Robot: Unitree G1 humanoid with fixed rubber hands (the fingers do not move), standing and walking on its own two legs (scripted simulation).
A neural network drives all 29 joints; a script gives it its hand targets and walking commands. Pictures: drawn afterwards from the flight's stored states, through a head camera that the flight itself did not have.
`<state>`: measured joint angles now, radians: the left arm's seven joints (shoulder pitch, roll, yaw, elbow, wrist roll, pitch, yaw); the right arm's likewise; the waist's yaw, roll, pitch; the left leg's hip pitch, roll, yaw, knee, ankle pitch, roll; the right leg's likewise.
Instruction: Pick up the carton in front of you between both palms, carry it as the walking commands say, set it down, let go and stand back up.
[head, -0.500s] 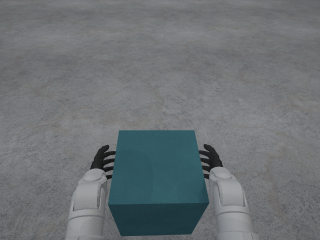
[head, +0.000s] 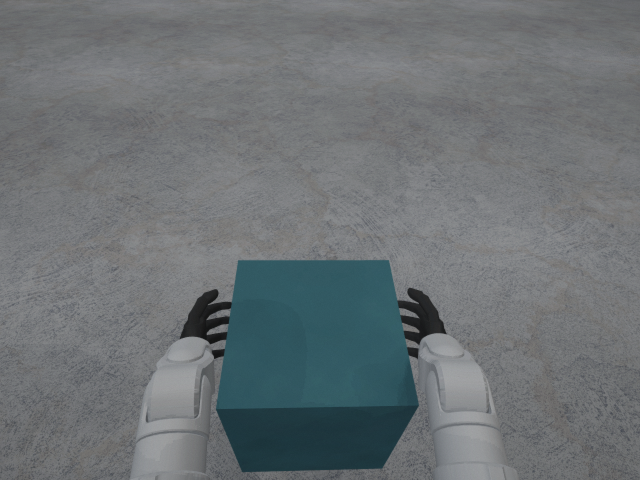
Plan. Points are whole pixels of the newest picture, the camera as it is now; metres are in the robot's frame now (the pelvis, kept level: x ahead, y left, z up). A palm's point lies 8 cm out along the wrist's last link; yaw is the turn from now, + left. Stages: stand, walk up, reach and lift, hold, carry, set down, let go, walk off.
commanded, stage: carry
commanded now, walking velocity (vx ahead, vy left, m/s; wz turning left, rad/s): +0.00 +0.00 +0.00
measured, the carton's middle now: (313, 369) +0.31 +0.00 -0.04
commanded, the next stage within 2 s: hold in 0.10 s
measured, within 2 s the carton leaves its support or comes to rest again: neither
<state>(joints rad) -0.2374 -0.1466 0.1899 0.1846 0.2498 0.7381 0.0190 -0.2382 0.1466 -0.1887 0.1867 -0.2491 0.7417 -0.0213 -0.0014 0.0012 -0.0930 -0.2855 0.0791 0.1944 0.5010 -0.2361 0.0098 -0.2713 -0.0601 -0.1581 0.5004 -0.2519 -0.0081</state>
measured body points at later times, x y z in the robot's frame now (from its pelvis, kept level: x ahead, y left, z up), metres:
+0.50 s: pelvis -0.02 -0.01 +0.01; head -0.07 -0.01 +0.45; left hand +0.27 +0.17 +0.05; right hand +0.29 -0.14 +0.05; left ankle +0.02 +0.11 -0.74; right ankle +0.01 -0.12 -0.74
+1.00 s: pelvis -0.04 -0.01 -0.02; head +0.07 +0.01 +0.41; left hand +0.33 +0.16 -0.06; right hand +0.34 -0.14 -0.06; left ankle +0.02 +0.11 -0.74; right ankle +0.01 -0.12 -0.74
